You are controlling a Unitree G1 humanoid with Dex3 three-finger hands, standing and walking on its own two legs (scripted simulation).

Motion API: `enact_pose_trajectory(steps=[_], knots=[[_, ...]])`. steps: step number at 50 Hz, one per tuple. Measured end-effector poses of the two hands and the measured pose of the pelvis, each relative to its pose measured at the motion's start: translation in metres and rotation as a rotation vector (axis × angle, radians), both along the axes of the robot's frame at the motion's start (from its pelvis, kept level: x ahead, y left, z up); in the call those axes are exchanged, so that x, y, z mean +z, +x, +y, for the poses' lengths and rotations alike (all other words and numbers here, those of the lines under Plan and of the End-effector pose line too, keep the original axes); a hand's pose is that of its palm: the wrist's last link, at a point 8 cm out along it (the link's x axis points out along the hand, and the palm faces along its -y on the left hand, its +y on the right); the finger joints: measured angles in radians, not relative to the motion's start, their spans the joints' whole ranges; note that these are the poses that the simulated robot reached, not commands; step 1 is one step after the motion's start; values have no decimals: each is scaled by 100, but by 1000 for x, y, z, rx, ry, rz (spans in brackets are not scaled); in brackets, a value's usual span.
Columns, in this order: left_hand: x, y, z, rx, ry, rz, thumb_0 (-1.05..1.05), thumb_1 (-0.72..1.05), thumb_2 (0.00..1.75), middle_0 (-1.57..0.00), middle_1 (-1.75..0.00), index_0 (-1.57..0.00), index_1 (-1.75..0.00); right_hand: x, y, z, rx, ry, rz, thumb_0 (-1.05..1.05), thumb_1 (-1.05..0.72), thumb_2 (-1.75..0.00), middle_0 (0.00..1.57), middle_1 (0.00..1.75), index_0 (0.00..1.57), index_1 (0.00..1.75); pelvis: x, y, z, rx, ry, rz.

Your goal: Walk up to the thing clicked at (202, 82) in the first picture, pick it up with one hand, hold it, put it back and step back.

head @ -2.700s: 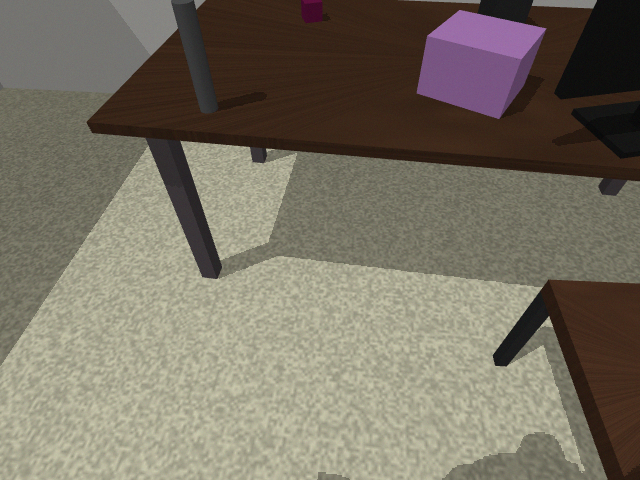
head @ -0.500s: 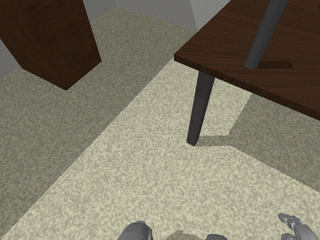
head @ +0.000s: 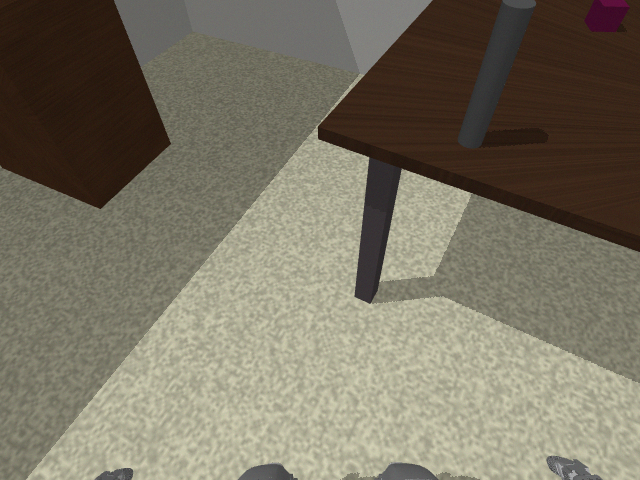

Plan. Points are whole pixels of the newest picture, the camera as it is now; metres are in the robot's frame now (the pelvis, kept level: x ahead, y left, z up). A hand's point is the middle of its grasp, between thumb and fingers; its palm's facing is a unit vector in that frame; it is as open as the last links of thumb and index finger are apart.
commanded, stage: walk up
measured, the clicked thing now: (490, 81) +0.69 -0.27 +0.10
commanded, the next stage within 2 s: stand in 1.14 s
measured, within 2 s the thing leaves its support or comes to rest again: neither
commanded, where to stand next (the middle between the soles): +0.05 -0.02 m, yaw -1 degrees
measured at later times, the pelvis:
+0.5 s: pelvis +0.01 -0.01 +0.03, yaw -1 degrees
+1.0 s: pelvis +0.01 +0.00 +0.03, yaw -2 degrees
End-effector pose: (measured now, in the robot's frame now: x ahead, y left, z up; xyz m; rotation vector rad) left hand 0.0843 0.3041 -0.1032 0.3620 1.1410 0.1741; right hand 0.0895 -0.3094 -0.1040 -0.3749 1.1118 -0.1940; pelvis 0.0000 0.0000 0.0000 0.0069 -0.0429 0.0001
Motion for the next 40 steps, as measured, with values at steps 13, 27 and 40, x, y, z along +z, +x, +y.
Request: enact_pose_trajectory(steps=[13, 27, 40], knots=[[9, 14, -15, -8, -32, 10, 0, 91, 90, -20, -30, -21, -30, 16, -25, -18, -37, -13, 72, 1, -90, -90, 21, 30, 20, 30, 17, 4, -12, -11, -2, 6], [14, 16, -24, 21, -59, 36, 1, 91, 90, -20, -30, -21, -30, 22, -1, -7, -41, 18, 45, 1, -90, -90, 21, 30, 20, 30, 28, 10, -11, -21, -5, 4], [15, 14, -15, 38, -57, 56, 0, 91, 90, -20, -30, -21, -30, 26, 3, 2, -53, 23, 42, 1, -90, -90, 21, 30, 20, 30, 32, 13, -5, -29, -6, 3]])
